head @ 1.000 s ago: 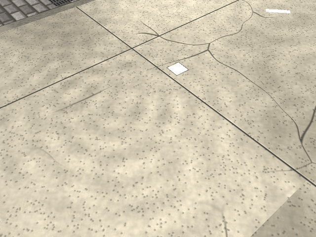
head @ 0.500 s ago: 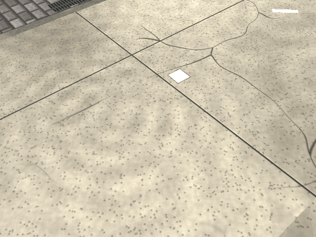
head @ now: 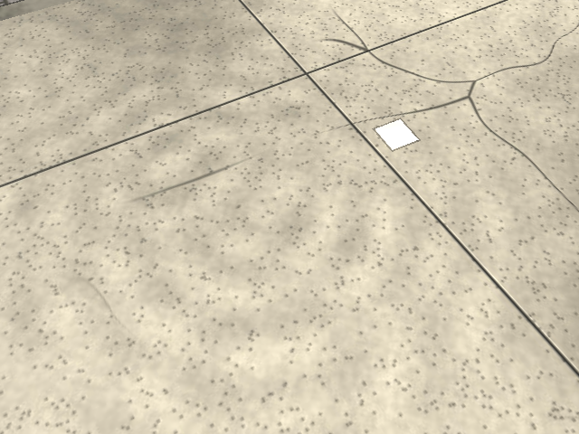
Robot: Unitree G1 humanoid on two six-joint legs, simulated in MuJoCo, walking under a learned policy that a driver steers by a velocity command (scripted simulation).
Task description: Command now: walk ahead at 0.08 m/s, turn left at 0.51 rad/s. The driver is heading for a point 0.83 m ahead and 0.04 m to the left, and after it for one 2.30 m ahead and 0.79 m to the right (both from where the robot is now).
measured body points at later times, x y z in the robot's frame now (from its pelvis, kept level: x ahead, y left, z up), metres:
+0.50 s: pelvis +0.05 -0.06 +0.01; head +0.07 -0.06 +0.46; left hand +0.10 +0.22 -0.11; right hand +0.18 -0.30 -0.13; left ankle +0.09 +0.02 -0.72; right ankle +0.06 -0.16 -0.73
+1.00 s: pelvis +0.11 -0.02 +0.01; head +0.12 -0.01 +0.46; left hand +0.05 +0.23 -0.14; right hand +0.24 -0.27 -0.11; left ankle +0.05 +0.04 -0.73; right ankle +0.08 -0.15 -0.69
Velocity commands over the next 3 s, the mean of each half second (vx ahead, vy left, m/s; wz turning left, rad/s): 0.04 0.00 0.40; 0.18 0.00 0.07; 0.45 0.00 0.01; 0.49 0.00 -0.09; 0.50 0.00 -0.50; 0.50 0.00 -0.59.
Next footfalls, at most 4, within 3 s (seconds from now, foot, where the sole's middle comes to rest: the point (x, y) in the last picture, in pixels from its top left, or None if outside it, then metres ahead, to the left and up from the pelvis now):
0.48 right None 0.10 -0.15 -0.77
0.92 left None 0.08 0.05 -0.77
1.36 right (315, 410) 0.47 -0.04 -0.77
1.90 left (211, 306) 0.73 0.21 -0.77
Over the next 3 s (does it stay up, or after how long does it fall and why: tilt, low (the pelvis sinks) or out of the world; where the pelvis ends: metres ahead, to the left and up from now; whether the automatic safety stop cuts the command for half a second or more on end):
stays up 1.19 0.06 -0.01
